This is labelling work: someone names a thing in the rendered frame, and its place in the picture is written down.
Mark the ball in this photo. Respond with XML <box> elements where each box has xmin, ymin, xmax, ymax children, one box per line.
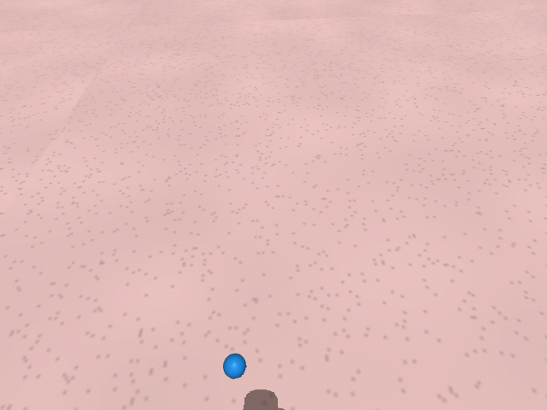
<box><xmin>223</xmin><ymin>354</ymin><xmax>246</xmax><ymax>378</ymax></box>

